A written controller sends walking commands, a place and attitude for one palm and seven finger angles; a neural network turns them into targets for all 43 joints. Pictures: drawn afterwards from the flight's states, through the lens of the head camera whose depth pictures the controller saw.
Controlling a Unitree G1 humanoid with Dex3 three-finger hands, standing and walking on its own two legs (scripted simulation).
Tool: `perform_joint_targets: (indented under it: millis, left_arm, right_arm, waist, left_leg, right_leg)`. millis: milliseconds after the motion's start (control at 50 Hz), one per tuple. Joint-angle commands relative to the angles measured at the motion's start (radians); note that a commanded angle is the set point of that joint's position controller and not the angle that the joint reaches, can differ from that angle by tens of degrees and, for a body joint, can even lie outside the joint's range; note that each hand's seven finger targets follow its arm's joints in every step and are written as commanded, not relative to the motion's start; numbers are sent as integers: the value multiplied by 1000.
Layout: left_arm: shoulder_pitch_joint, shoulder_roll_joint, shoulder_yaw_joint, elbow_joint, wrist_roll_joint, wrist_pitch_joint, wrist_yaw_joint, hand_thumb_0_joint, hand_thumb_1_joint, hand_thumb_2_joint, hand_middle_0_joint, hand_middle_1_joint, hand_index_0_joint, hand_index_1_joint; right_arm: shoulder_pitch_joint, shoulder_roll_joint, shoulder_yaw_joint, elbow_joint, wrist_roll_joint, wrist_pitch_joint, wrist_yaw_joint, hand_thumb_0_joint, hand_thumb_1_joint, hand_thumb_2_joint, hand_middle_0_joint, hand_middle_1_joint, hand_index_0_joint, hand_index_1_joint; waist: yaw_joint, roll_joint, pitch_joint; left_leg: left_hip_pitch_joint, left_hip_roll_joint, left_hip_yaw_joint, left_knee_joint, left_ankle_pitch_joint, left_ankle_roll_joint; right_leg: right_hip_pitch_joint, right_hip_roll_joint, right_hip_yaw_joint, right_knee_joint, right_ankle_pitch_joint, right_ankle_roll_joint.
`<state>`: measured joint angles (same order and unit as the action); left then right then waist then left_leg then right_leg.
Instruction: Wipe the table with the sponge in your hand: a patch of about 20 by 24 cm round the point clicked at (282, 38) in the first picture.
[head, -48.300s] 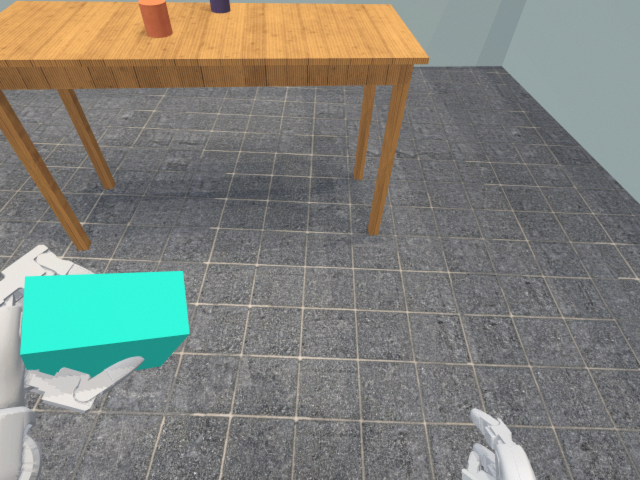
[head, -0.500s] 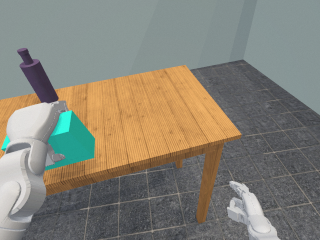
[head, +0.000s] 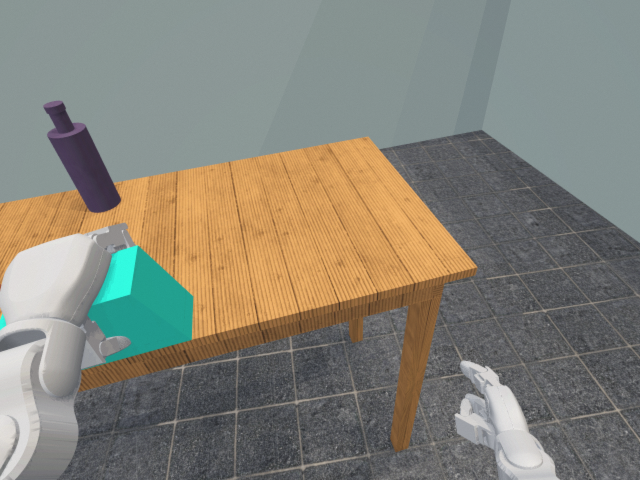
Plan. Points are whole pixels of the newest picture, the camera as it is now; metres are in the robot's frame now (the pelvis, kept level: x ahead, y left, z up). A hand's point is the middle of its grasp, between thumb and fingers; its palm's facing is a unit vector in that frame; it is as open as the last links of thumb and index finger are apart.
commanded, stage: bring the sponge back beside the body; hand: left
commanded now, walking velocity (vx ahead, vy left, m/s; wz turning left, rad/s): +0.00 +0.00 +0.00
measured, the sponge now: (118, 319) +0.20 +0.28 +0.14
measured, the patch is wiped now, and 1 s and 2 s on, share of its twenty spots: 1.00 1.00 1.00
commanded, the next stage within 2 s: step back with the hand held close in 0.28 s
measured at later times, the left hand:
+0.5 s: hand (131, 288) +0.22 +0.25 +0.19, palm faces +0.36 -0.64 -0.68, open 9.8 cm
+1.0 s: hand (117, 296) +0.18 +0.23 +0.22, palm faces +0.38 -0.83 -0.41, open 9.8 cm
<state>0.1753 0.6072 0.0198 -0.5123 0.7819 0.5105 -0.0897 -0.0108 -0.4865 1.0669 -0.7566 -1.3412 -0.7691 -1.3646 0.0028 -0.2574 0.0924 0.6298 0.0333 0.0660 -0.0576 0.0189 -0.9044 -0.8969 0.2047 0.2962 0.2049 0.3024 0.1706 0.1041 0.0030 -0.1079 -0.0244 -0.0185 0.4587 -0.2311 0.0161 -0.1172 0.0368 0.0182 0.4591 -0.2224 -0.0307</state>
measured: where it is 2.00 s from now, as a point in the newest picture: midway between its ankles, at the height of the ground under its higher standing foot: outside the picture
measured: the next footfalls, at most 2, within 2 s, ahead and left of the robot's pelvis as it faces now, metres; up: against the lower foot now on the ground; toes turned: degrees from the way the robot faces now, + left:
left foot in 1.38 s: -0.02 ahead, +0.14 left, +0.00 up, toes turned +1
right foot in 1.66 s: -0.26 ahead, -0.07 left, +0.00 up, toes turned +0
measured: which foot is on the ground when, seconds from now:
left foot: down 0.00-1.00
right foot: down 0.00-1.00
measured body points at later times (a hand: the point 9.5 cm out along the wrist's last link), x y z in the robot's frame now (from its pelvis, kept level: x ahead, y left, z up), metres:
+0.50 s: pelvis +0.00 +0.00 +0.00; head -0.03 -0.03 +0.45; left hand +0.19 +0.29 +0.22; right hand +0.25 -0.18 -0.05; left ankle +0.02 +0.11 -0.74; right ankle +0.03 -0.10 -0.74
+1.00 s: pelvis -0.04 +0.02 -0.02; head -0.03 +0.03 +0.43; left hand +0.16 +0.28 +0.24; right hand +0.11 -0.24 -0.10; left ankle +0.02 +0.11 -0.74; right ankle +0.03 -0.10 -0.74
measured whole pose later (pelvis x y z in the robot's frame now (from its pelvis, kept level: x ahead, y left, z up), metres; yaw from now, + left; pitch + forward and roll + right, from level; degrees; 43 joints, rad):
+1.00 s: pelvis -0.04 +0.02 -0.02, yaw +0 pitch +1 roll -1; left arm 0.42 0.46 0.41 -0.68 -0.05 -0.17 0.15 -0.02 -0.49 1.07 -0.75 -1.35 -0.77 -1.37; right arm 0.22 -0.23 0.00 0.59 0.01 0.03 -0.06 0.02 -0.91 -0.90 0.20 0.30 0.20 0.30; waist -0.05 -0.01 -0.02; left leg -0.43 -0.02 -0.02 0.67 -0.26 0.03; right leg -0.41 0.04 0.01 0.61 -0.22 0.00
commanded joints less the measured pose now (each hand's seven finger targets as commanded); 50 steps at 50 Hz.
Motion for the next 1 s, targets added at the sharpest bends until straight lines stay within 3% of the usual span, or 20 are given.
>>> perform_joint_targets:
  millis: [0,120,180,220,360,380,400,420,440,480,520,540,580,640,720,780,840,880,960,980]
  left_arm:
    - [-298,227,165,-155,49,-11,54,0,100,1300,-1200,-1600,-1200,-1600]
    - [-257,199,147,-130,41,-9,49,0,100,1300,-1200,-1600,-1200,-1600]
    - [-284,238,181,-191,49,-9,47,0,100,1300,-1200,-1600,-1200,-1600]
    - [-240,200,155,-122,42,-7,49,0,100,1300,-1200,-1600,-1200,-1600]
    - [-262,231,174,-152,36,-15,52,0,100,1300,-1200,-1600,-1200,-1600]
    - [-245,108,72,-34,56,8,48,0,100,1300,-1200,-1600,-1200,-1600]
    - [-369,21,357,-231,-745,-240,121,0,100,1300,-1200,-1600,-1200,-1600]
    - [-156,76,364,-36,-762,-325,155,0,100,1300,-1200,-1600,-1200,-1600]
    - [-99,50,399,-138,-809,-389,174,0,100,1300,-1200,-1600,-1200,-1600]
    - [-110,111,475,-375,-831,-490,211,0,100,1300,-1200,-1600,-1200,-1600]
    - [25,45,475,-385,-848,-551,236,0,100,1300,-1200,-1600,-1200,-1600]
    - [62,34,489,-373,-850,-576,244,0,100,1300,-1200,-1600,-1200,-1600]
    - [81,50,526,-379,-848,-614,256,0,100,1300,-1200,-1600,-1200,-1600]
    - [87,4,503,-313,-845,-647,255,0,100,1300,-1200,-1600,-1200,-1600]
    - [96,-12,498,-281,-840,-678,249,0,100,1300,-1200,-1600,-1200,-1600]
    - [115,4,507,-304,-839,-696,250,0,100,1300,-1200,-1600,-1200,-1600]
    - [151,16,515,-340,-843,-717,258,0,100,1300,-1200,-1600,-1200,-1600]
    - [168,54,558,-377,-841,-735,270,0,100,1300,-1200,-1600,-1200,-1600]
    - [158,22,564,-334,-838,-751,277,0,100,1300,-1200,-1600,-1200,-1600]
    - [138,22,570,-337,-831,-756,277,0,100,1300,-1200,-1600,-1200,-1600]
  right_arm:
    - [-267,-80,-29,-190,1,-66,-11,0,-900,-900,200,300,200,300]
    - [-260,-78,-32,-178,3,-63,-9,0,-900,-900,200,300,200,300]
    - [-295,-76,-27,-202,7,-65,-7,0,-900,-900,200,300,200,300]
    - [-258,-76,-30,-180,2,-62,-7,0,-900,-900,200,300,200,300]
    - [-264,-89,-37,-189,2,-53,-6,0,-900,-900,200,300,200,300]
    - [-271,-80,-26,-187,13,-62,-5,0,-900,-900,200,300,200,300]
    - [-85,-81,-69,-371,12,-67,8,0,-900,-900,200,300,200,300]
    - [-13,-90,-49,-280,-12,-73,9,0,-900,-900,200,300,200,300]
    - [30,-89,-68,-279,-8,-61,2,0,-900,-900,200,300,200,300]
    - [31,-89,-68,-261,-16,-63,-8,0,-900,-900,200,300,200,300]
    - [34,-99,-82,-259,-21,-65,-18,0,-900,-900,200,300,200,300]
    - [38,-101,-89,-259,-20,-64,-20,0,-900,-900,200,300,200,300]
    - [36,-103,-96,-258,-24,-66,-23,0,-900,-900,200,300,200,300]
    - [67,-102,-118,-240,-21,-65,-19,0,-900,-900,200,300,200,300]
    - [75,-109,-134,-233,-19,-80,-11,0,-900,-900,200,300,200,300]
    - [67,-110,-140,-231,-13,-81,-8,0,-900,-900,200,300,200,300]
    - [87,-95,-140,-211,-14,-81,-3,0,-900,-900,200,300,200,300]
    - [84,-98,-142,-211,-18,-86,-8,0,-900,-900,200,300,200,300]
    - [80,-101,-139,-219,-24,-101,-19,0,-900,-900,200,300,200,300]
    - [76,-112,-143,-228,-23,-109,-24,0,-900,-900,200,300,200,300]
  waist:
    - [1,-23,-128]
    - [-6,-18,-118]
    - [5,15,-131]
    - [-4,-28,-100]
    - [3,-22,-112]
    - [-25,-25,-48]
    - [-148,-229,67]
    - [-143,-339,-21]
    - [-151,-355,-66]
    - [-161,-148,-159]
    - [-145,58,-215]
    - [-143,74,-204]
    - [-140,103,-180]
    - [-154,35,-199]
    - [-157,-6,-205]
    - [-166,-98,-192]
    - [-187,-164,-187]
    - [-181,-98,-187]
    - [-171,-26,-161]
    - [-164,48,-170]
  left_leg:
    - [-49,-12,-8,-87,91,14]
    - [-47,-12,-9,-99,95,13]
    - [-54,-7,-23,-112,60,11]
    - [-58,-8,-11,-106,81,12]
    - [-58,-9,-15,-106,69,12]
    - [-76,-7,-9,-108,32,9]
    - [-98,10,-50,17,-181,41]
    - [-48,-3,-37,89,-177,40]
    - [-40,-3,-42,144,-141,35]
    - [6,32,-39,123,-26,29]
    - [-55,95,-91,28,97,29]
    - [-121,120,-125,0,116,33]
    - [-185,143,-158,-19,199,41]
    - [-190,175,-162,3,345,47]
    - [-225,185,-159,17,316,53]
    - [-282,129,-124,113,139,30]
    - [-276,81,-82,191,-25,12]
    - [-258,89,-94,164,-45,13]
    - [-375,145,-175,-11,-152,48]
    - [-404,164,-194,-59,-178,54]
  right_leg:
    - [40,0,61,-98,-21,-29]
    - [50,2,57,-102,-7,-27]
    - [52,9,74,-102,-26,-32]
    - [45,5,55,-104,-21,-27]
    - [50,1,60,-104,-20,-26]
    - [-4,8,61,-119,-55,-27]
    - [-253,-29,168,-225,-107,-3]
    - [-283,-76,169,-220,-160,-24]
    - [-294,-137,178,-224,-138,-32]
    - [-260,-184,181,-134,57,-44]
    - [-154,-145,90,5,189,-17]
    - [-123,-116,60,38,176,0]
    - [-107,-86,35,100,192,14]
    - [-110,-68,29,145,123,29]
    - [-105,-66,40,151,84,30]
    - [-112,-151,143,58,246,-10]
    - [-186,-238,229,-27,184,-47]
    - [-229,-229,203,-21,117,-49]
    - [-170,-85,75,88,11,9]
    - [-134,-55,45,140,18,20]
